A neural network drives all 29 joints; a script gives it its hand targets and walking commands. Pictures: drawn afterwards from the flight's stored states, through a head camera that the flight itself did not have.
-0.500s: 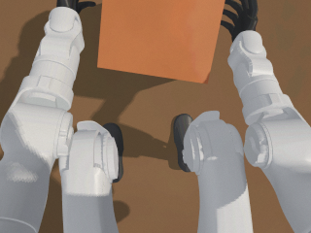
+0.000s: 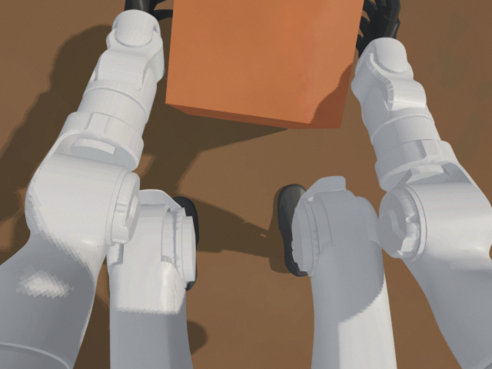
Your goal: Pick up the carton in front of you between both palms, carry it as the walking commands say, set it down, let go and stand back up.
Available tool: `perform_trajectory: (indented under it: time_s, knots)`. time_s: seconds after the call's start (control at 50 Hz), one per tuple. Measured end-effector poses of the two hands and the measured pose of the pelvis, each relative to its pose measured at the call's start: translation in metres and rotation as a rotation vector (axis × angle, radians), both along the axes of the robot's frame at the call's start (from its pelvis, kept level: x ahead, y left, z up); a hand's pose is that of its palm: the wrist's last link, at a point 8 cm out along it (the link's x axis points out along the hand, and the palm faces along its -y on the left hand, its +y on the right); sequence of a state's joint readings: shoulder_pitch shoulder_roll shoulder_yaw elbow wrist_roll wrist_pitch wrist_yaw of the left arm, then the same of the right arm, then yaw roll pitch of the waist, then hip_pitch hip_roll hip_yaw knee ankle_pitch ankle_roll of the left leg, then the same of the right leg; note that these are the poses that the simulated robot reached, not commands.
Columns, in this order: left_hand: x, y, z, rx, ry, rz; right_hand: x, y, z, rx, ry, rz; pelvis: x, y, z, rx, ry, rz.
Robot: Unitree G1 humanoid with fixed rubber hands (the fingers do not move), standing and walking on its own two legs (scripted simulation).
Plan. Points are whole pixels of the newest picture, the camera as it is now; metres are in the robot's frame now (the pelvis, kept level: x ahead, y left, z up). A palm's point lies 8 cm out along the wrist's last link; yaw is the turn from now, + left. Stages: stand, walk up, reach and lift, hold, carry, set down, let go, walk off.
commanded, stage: reach and lift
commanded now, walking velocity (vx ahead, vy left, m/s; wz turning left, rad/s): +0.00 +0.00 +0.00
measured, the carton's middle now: (255, 53) +0.50 -0.03 -0.24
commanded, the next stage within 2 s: none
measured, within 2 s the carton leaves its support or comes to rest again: neither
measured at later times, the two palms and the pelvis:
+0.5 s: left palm out of the picture +0.49 +0.13 +0.03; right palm out of the picture +0.47 -0.17 +0.03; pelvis +0.00 +0.00 +0.10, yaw +1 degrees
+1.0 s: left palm out of the picture +0.45 +0.14 +0.18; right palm out of the picture +0.44 -0.16 +0.19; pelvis +0.05 +0.00 +0.23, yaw +1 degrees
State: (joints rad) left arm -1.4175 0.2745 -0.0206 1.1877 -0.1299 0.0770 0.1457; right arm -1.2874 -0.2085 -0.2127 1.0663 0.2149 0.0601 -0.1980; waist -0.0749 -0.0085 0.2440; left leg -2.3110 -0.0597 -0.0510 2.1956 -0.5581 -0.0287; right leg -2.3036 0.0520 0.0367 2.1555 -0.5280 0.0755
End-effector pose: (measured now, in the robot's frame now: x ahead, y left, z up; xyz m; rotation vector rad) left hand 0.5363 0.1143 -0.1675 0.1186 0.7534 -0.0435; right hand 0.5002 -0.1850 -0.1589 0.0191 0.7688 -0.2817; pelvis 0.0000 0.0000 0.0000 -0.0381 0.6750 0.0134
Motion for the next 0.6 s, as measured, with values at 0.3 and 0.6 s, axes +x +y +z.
perform_trajectory:
  time_s: [0.3, 0.6]
  knots:
    - [-0.029, 0.008, 0.133, -0.067, -0.073, 0.085, -0.021, 0.008, 0.127, 0.049, -0.094, -0.011, -0.001, -0.004, 0.047, 0.013, 0.016, 0.006]
    - [-0.049, 0.011, 0.225, -0.06, -0.071, 0.104, -0.036, 0.012, 0.218, 0.042, -0.09, 0.031, 0.004, -0.004, 0.123, 0.023, 0.049, 0.004]
